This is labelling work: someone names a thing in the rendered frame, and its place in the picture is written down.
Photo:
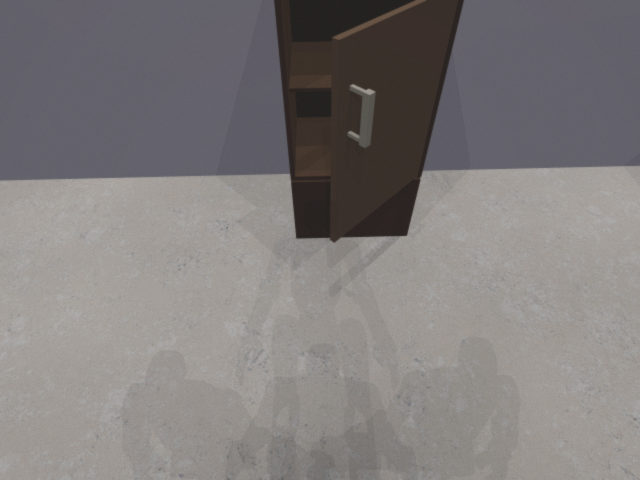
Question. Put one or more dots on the cupboard door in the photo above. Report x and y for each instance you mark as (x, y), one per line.
(400, 56)

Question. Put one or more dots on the handle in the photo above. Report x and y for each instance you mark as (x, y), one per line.
(367, 111)

